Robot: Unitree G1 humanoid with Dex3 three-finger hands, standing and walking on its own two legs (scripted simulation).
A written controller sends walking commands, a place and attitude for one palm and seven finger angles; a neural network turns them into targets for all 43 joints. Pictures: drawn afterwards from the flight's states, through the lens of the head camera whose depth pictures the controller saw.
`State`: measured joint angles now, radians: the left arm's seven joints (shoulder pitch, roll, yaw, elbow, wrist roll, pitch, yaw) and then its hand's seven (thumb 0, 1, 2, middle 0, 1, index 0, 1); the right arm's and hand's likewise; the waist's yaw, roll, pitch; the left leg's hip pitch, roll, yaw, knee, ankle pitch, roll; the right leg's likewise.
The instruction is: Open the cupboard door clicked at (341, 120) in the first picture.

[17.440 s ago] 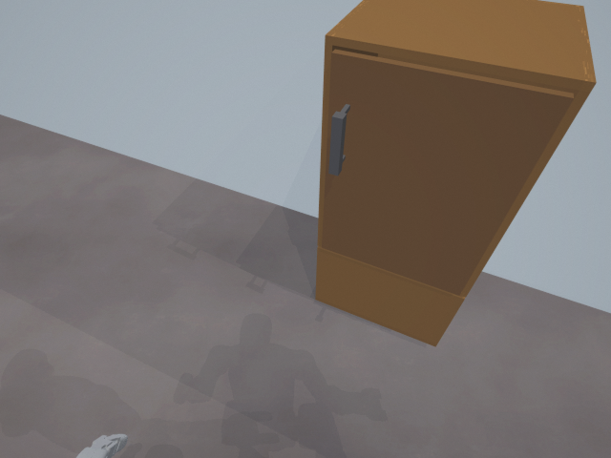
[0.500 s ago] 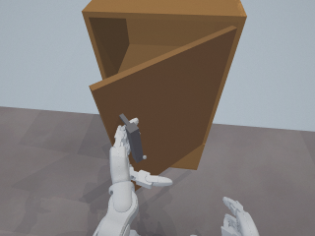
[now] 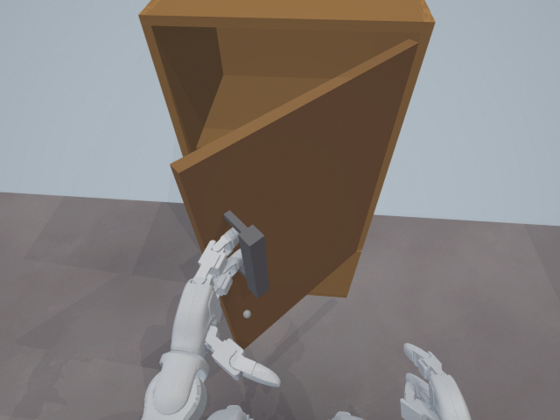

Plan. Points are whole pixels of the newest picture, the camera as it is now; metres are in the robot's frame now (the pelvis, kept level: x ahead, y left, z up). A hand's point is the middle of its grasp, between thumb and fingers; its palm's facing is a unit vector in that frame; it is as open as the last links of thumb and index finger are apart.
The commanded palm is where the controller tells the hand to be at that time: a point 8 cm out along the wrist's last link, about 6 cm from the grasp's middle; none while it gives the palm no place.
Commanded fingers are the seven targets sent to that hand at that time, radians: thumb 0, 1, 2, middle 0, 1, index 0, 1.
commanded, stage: slide the hand sideways off the handle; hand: left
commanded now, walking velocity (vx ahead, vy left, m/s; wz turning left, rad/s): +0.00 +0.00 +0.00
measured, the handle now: (246, 255) +0.33 +0.07 +0.07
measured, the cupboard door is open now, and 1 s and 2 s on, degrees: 47 45 45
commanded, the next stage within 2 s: draw the hand back to the body in 0.64 s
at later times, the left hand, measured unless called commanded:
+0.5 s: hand (201, 341) +0.21 +0.11 +0.07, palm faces -0.04 -1.00 -0.02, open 16.2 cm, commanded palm +0.18 +0.17 +0.07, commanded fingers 0.00 -0.50 0.30 -0.15 -0.30 -0.15 -0.30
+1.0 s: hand (159, 342) +0.20 +0.14 +0.10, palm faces -0.05 -1.00 -0.07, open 16.3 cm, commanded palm +0.17 +0.21 +0.10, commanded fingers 0.00 -0.50 0.30 -0.15 -0.30 -0.15 -0.30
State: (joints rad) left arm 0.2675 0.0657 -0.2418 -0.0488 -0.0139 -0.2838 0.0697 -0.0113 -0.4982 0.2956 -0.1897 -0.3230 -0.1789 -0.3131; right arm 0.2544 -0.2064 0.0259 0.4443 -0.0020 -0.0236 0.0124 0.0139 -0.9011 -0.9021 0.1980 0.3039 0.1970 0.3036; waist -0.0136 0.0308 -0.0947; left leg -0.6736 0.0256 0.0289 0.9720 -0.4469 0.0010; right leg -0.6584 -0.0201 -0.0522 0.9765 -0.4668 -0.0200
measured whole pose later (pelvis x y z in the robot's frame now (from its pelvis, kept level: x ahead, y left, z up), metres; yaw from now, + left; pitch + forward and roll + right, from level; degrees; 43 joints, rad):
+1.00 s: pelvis +0.01 +0.00 +0.00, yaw +1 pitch +8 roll -1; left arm 0.57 0.21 0.02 -0.35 -0.21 -0.23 -0.16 -0.01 -0.50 0.30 -0.15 -0.30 -0.15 -0.30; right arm 0.29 -0.21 0.03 0.41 0.05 -0.08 -0.06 0.02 -0.90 -0.90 0.20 0.30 0.20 0.30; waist 0.00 0.07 -0.13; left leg -0.68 0.03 0.00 1.01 -0.48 0.00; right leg -0.64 -0.01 -0.08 0.98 -0.49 -0.02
